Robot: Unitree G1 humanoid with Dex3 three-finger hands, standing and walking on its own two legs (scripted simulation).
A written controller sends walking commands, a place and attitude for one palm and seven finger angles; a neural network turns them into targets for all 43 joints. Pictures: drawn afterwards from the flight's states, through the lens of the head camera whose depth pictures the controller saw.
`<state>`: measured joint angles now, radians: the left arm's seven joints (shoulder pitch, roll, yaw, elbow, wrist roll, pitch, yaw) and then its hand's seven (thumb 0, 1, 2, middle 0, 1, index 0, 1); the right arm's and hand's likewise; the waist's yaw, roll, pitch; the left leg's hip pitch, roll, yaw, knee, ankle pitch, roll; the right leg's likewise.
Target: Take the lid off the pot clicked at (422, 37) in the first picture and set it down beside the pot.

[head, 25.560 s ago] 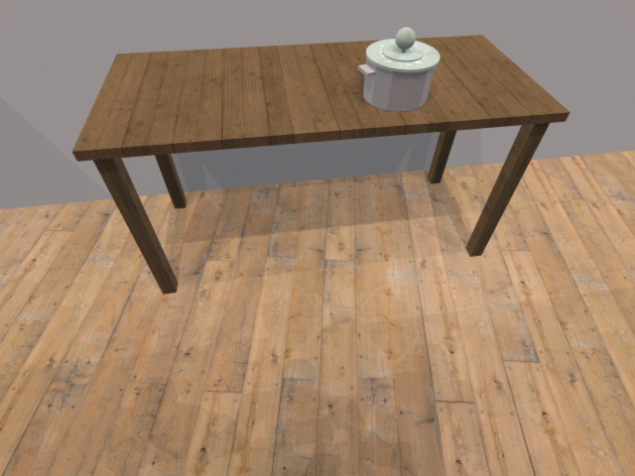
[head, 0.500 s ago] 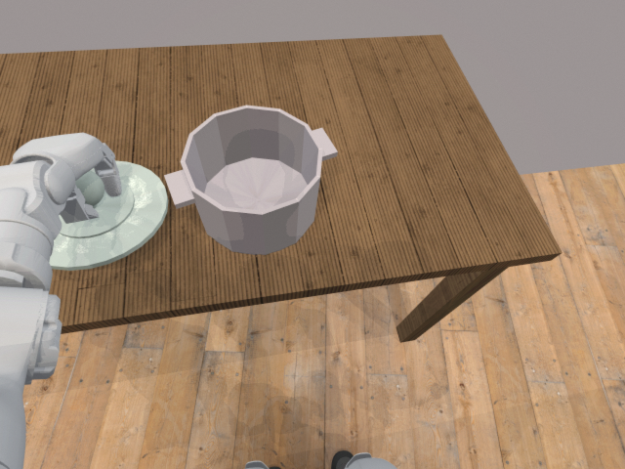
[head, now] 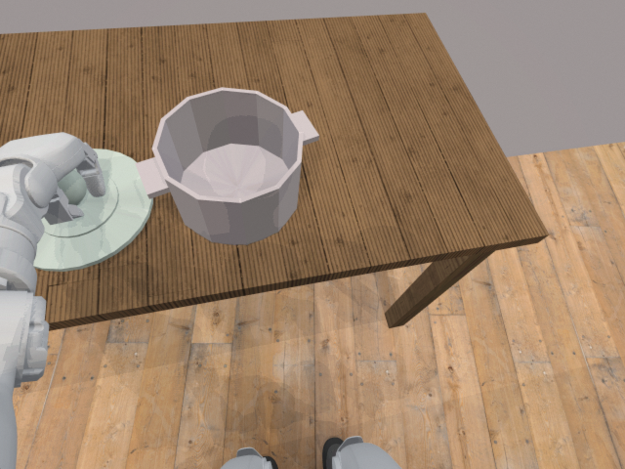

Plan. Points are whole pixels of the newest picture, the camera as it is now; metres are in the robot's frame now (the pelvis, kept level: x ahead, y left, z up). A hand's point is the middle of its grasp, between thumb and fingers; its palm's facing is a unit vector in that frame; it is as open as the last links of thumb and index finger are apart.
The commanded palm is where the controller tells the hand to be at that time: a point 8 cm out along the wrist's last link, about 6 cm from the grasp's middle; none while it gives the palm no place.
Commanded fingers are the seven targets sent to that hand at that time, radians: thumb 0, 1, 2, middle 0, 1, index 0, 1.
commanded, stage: open the fingers wide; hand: left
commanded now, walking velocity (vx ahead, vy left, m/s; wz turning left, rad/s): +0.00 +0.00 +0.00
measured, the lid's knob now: (63, 187) +0.50 +0.29 +0.00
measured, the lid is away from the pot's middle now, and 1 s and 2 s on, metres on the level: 0.23 0.23 0.23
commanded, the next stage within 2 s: raise the empty hand in 1.06 s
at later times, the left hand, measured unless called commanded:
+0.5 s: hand (58, 204) +0.46 +0.29 +0.01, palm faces -0.46 -0.11 -0.88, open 7.4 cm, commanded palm +0.48 +0.28 +0.06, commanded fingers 0.00 0.21 0.68 -0.48 -0.96 -0.50 -0.96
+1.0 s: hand (48, 210) +0.45 +0.29 +0.01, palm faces -0.44 -0.11 -0.89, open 10.8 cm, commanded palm +0.47 +0.28 +0.06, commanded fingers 0.00 0.02 0.59 -0.33 -0.90 -0.33 -0.90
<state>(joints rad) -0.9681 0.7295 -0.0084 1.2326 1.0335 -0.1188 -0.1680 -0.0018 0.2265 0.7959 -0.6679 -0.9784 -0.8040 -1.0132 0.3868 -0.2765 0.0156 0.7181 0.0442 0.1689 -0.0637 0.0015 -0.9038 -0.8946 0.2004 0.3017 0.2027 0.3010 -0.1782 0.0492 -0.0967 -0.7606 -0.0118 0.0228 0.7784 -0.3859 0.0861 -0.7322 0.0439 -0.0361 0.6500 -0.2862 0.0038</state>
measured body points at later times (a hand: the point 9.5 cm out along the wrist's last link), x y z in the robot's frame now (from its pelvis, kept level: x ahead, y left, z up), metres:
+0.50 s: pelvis +0.00 +0.00 +0.00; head +0.12 +0.02 +0.43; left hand +0.48 +0.29 +0.06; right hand -0.01 -0.28 -0.12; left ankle -0.02 +0.06 -0.71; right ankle +0.00 -0.13 -0.71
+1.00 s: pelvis -0.01 +0.00 +0.00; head +0.10 +0.02 +0.43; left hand +0.47 +0.30 +0.06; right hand -0.02 -0.27 -0.12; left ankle -0.02 +0.06 -0.71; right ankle +0.00 -0.13 -0.71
